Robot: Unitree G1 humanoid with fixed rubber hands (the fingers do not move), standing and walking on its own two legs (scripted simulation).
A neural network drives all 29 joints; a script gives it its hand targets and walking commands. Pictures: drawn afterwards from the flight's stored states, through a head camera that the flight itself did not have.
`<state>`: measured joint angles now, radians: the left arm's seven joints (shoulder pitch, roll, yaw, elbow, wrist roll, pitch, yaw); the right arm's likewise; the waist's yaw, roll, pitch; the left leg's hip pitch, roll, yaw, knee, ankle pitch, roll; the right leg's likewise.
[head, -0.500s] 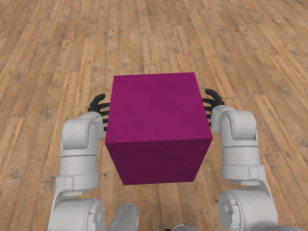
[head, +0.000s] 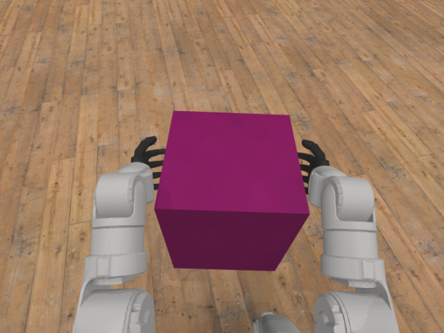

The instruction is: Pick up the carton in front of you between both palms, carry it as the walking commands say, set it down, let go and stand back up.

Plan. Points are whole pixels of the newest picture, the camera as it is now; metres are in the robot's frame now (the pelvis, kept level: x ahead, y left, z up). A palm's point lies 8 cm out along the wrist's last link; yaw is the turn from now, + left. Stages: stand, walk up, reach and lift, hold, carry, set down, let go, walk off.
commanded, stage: carry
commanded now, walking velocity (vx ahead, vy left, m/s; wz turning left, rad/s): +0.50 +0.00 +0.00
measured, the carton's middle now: (227, 196) +0.36 -0.01 +0.01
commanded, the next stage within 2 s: none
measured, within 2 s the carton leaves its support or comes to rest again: neither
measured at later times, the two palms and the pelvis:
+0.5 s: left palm (154, 127) +0.48 +0.13 +0.08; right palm (299, 121) +0.50 -0.17 +0.08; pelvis +0.23 -0.03 -0.01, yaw +2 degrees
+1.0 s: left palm (151, 115) +0.52 +0.14 +0.08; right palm (293, 112) +0.52 -0.16 +0.08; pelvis +0.26 -0.02 -0.02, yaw +1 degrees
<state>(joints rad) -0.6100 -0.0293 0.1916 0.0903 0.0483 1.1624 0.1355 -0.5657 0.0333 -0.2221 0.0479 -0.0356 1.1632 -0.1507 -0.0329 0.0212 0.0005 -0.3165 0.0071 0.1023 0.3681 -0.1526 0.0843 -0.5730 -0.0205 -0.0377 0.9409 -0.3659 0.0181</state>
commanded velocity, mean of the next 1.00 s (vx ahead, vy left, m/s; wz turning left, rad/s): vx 0.04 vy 0.00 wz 0.00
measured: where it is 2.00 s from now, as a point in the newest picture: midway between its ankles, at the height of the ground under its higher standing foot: (222, 318)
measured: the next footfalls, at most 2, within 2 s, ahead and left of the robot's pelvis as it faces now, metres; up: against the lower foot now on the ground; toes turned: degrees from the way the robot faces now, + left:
right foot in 0.22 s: +0.28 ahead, -0.13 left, +0.00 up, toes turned +5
left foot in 0.46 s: +0.28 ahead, +0.08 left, +0.00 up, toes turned +0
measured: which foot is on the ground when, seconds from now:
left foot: down 0.00-0.26, up 0.28-0.44, down 0.46-1.00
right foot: up 0.00-0.20, down 0.22-1.00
